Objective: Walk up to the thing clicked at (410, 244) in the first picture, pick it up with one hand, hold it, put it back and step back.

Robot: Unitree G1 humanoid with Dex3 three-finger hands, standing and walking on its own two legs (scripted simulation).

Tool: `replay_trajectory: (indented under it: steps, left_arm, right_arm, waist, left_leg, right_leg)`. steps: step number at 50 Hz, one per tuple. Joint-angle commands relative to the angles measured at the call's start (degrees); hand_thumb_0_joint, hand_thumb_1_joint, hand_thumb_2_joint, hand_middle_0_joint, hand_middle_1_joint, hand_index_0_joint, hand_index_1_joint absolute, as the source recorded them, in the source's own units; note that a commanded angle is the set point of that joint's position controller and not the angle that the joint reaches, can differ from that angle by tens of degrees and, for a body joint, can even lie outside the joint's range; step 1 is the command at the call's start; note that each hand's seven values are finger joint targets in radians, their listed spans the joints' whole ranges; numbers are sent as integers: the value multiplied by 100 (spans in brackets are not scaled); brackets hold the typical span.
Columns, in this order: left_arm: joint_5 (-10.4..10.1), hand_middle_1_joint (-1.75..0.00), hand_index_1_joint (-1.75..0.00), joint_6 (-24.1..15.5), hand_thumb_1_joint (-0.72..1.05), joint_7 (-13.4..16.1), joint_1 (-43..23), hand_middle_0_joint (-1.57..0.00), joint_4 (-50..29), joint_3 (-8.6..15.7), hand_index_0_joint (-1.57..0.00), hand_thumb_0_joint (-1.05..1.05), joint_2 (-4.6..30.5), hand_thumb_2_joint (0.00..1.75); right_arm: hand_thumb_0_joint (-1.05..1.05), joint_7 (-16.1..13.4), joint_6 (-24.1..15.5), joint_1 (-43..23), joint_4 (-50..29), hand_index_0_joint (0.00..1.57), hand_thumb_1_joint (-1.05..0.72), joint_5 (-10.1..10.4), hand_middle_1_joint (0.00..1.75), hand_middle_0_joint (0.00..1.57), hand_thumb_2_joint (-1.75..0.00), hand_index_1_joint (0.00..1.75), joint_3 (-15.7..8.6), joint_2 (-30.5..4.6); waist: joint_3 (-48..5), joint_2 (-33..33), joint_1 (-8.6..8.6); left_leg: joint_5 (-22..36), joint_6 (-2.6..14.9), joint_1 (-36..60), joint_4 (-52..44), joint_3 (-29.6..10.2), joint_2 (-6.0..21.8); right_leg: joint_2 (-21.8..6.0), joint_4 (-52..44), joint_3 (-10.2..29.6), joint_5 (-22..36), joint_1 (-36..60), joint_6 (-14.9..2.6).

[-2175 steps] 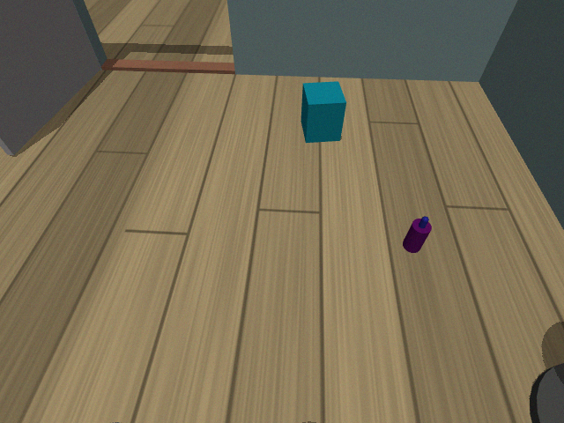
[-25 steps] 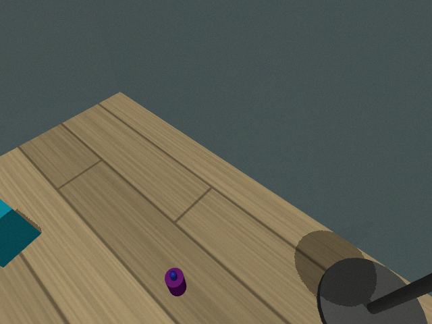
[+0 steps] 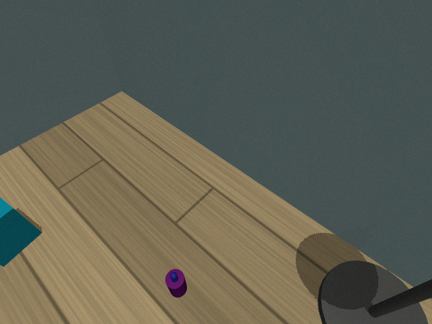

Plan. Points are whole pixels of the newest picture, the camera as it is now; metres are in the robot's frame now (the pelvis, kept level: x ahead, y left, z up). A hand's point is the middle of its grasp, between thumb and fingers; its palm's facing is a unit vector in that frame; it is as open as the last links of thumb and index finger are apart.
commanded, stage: go down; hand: left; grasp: from the side
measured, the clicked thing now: (176, 281) +0.37 +0.17 -0.68
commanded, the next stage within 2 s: none
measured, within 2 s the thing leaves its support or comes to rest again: neither
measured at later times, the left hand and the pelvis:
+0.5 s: hand (98, 318) +0.16 +0.26 -0.18, palm faces +0.02 -0.94 -0.33, open 14.2 cm; pelvis +0.00 +0.01 -0.04, yaw +0 degrees
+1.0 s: hand (98, 322) +0.16 +0.27 -0.20, palm faces +0.04 -0.95 -0.30, open 16.7 cm; pelvis +0.01 +0.01 -0.09, yaw +1 degrees
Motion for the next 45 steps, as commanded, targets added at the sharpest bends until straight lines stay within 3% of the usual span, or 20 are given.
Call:
replay_trajectory:
  steps: [1,4,5,6,7,8,9,10,12,13,14,16,17,19,23,27,28,33,34,45]
  left_arm:
    - [6,-30,-30,-156,90,77,-173,-20,-302,251,-20,0,1221,90]
    - [1,-22,-22,-143,82,74,-133,-12,-300,246,-12,0,1203,82]
    - [-246,-14,-14,-712,74,152,-2143,-4,-2310,263,-4,0,200,74]
    - [-217,-6,-6,-689,66,190,-2644,0,-1975,464,0,0,605,66]
    - [-108,-7,-7,-445,58,244,-1661,0,-855,871,0,0,1137,58]
    - [-69,-9,-9,-345,50,160,-1200,0,-511,904,-1,0,1082,50]
    - [46,-9,-9,-349,42,77,-1411,0,-675,882,-1,0,1085,42]
    - [120,-10,-9,-400,37,40,-1740,0,-918,1133,-1,0,1462,34]
    - [319,-10,-10,-275,30,-113,-1136,0,-479,1201,0,0,1293,31]
    - [442,-11,-11,-196,26,-172,-734,0,-309,1342,0,0,1248,30]
    - [466,-10,-10,-159,21,-191,-539,-1,-567,1508,-1,0,1311,27]
    - [437,-11,-12,9,9,-180,-557,-1,-1240,1527,-1,0,1249,25]
    - [430,-11,-11,181,4,-196,-438,-1,-1114,1373,0,0,1022,24]
    - [448,-10,-11,447,-6,-199,-517,-2,-1414,1433,-1,0,1115,21]
    - [357,-11,-13,765,-27,-301,-392,-2,-2072,1394,-1,0,993,20]
    - [271,-13,-15,823,-39,-345,-337,-3,-2996,1549,-1,0,1061,19]
    - [273,-13,-15,824,-40,-370,-258,-3,-3119,1474,-1,0,981,19]
    - [266,-13,-15,914,-41,-386,260,-3,-4050,1780,-2,0,1246,20]
    - [269,-13,-15,967,-41,-397,451,-3,-4017,1685,-2,0,1121,20]
    - [108,-12,-13,1305,-41,-578,1129,-4,-4874,1799,-4,0,1051,18]
  right_arm:
    - [0,-56,-100,-183,-298,20,-90,22,30,20,-90,30,-218,-1225]
    - [0,-65,-96,-207,-297,21,-91,23,30,21,-91,30,-222,-1260]
    - [0,-170,-418,-54,-2007,20,-95,383,30,20,-92,30,32,-281]
    - [0,-234,-437,261,-1686,20,-95,389,30,20,-92,30,-11,-437]
    - [0,-267,-384,419,-1584,20,-96,367,30,20,-92,30,-72,-649]
    - [0,-259,-332,454,-1730,20,-93,378,30,20,-92,30,-148,-617]
    - [0,-282,-346,552,-1876,20,-93,303,30,20,-92,30,-249,-624]
    - [0,-336,-393,646,-1955,20,-92,286,30,20,-91,30,-334,-653]
    - [0,-318,-425,834,-2143,20,-91,203,30,20,-91,30,-418,-602]
    - [0,-275,-427,893,-2230,20,-89,141,30,20,-90,30,-470,-568]
    - [0,-257,-429,877,-2365,20,-87,131,30,20,-90,30,-517,-560]
    - [0,-260,-421,806,-2685,20,-84,144,30,20,-89,30,-508,-496]
    - [0,-251,-423,710,-2823,20,-83,167,30,20,-89,30,-472,-478]
    - [0,-250,-446,561,-3055,20,-83,200,30,20,-89,30,-457,-480]
    - [0,-252,-520,545,-3411,20,-80,229,30,20,-88,30,-452,-440]
    - [0,-296,-650,671,-3622,20,-78,226,30,20,-87,30,-464,-384]
    - [0,-307,-692,711,-3676,20,-77,215,30,20,-87,30,-453,-366]
    - [0,-415,-823,749,-3865,20,-77,192,30,20,-87,30,-460,-340]
    - [0,-435,-842,746,-3869,20,-77,185,30,20,-87,30,-440,-316]
    - [0,-541,-979,779,-4175,20,-79,122,30,20,-88,30,-386,-246]
  waist:
    - [-503,-13,-14]
    - [-486,100,1]
    - [-197,543,-645]
    - [-502,236,-443]
    - [-275,-54,-380]
    - [-286,-69,-198]
    - [-619,-93,-213]
    - [-1147,-127,-166]
    - [-1591,-96,-144]
    - [-1578,-93,21]
    - [-1769,198,175]
    - [-2062,554,223]
    - [-1673,414,119]
    - [-1475,399,107]
    - [-1379,176,-23]
    - [-1691,179,-99]
    - [-1726,166,-168]
    - [-2120,533,-101]
    - [-2069,457,-158]
    - [-2288,474,-220]
  left_leg:
    - [801,185,263,-210,-464,656]
    - [640,176,293,-245,-438,637]
    - [-328,126,-482,185,390,-113]
    - [-400,139,-420,284,336,-106]
    - [-553,158,-675,398,326,-128]
    - [-428,156,-895,586,328,-85]
    - [-335,172,-928,800,332,-96]
    - [-83,173,-863,949,289,-78]
    - [226,165,-1159,1420,240,-135]
    - [224,157,-1371,1560,235,-162]
    - [318,125,-1362,1619,244,-177]
    - [376,59,-1217,1591,218,-181]
    - [187,62,-1435,1581,180,-160]
    - [-97,60,-1706,1656,132,-101]
    - [-523,94,-2103,2000,98,-40]
    - [-519,120,-2325,2432,102,-35]
    - [-572,125,-2349,2513,70,-8]
    - [-328,105,-2420,2914,48,17]
    - [-329,117,-2482,2986,36,22]
    - [144,168,-2947,3717,-20,37]
  right_leg:
    - [-609,-318,411,770,-23,-203]
    - [-596,-354,413,637,-98,-189]
    - [68,35,-135,166,-1299,-168]
    - [67,80,-201,27,-996,-154]
    - [131,142,-276,-215,-1101,-175]
    - [144,346,-314,-202,-1192,-184]
    - [138,527,-273,-138,-1246,-182]
    - [128,740,-251,160,-1179,-164]
    - [122,1184,-237,509,-1323,-159]
    - [130,1336,-241,431,-1394,-181]
    - [140,1454,-219,459,-1386,-215]
    - [168,1509,-231,376,-1458,-249]
    - [185,1493,-269,182,-1594,-236]
    - [208,1593,-300,-122,-1878,-247]
    - [233,1933,-328,-558,-2371,-227]
    - [207,2336,-298,-517,-2642,-195]
    - [222,2468,-315,-556,-2755,-191]
    - [194,2857,-292,-336,-3014,-200]
    - [190,2894,-307,-338,-3042,-197]
    - [183,3448,-347,91,-3469,-164]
